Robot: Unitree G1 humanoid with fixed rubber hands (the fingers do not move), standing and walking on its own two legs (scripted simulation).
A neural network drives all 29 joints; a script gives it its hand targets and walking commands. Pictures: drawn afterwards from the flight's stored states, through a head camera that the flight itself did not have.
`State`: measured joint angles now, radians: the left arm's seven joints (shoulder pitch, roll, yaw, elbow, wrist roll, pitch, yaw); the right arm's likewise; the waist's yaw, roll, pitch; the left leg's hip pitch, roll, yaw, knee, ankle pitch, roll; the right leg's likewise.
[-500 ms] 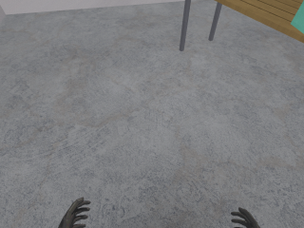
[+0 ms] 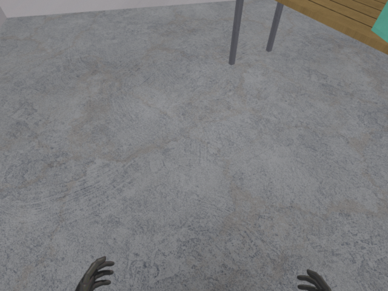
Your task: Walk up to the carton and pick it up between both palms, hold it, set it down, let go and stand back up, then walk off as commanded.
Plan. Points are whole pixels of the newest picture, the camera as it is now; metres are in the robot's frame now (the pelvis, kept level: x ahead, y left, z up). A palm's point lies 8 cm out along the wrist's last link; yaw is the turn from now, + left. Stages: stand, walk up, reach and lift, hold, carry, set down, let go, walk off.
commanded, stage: stand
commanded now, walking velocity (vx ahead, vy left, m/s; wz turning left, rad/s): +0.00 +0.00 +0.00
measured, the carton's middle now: out of the picture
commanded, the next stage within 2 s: walk up in 1.54 s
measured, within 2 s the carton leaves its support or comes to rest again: neither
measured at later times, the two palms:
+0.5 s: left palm out of the picture +0.12 +0.25 -0.10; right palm out of the picture +0.10 -0.25 -0.11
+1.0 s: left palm out of the picture +0.11 +0.26 -0.11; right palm out of the picture +0.09 -0.25 -0.11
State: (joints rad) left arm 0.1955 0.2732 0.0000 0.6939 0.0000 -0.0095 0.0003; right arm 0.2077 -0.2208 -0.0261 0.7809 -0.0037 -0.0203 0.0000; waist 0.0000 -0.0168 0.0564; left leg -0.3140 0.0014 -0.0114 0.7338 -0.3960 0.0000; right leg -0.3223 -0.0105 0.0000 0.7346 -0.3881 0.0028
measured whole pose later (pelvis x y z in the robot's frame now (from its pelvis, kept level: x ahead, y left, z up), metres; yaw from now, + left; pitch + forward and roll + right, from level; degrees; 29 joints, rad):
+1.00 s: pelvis +0.00 +0.00 +0.00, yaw +0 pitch -1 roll +0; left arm 0.20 0.28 0.00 0.78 0.00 -0.01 0.00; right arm 0.21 -0.22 -0.03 0.86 0.00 -0.03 0.00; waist 0.00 -0.02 0.06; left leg -0.31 0.00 -0.01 0.71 -0.37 0.00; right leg -0.32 -0.01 0.00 0.71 -0.37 0.00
